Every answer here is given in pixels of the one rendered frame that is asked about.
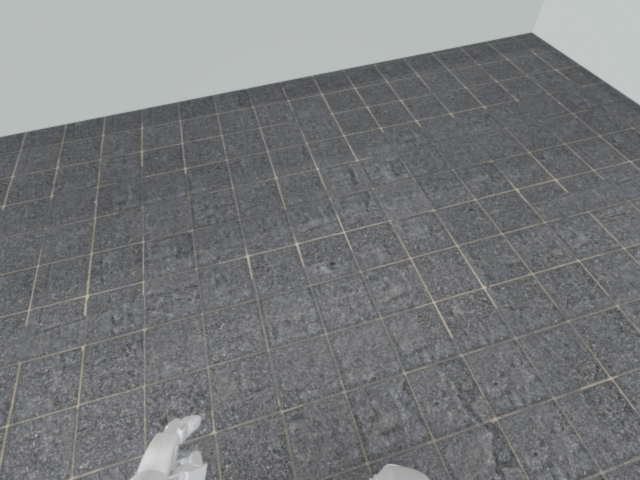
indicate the left robot hand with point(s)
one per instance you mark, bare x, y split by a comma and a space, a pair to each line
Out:
162, 452

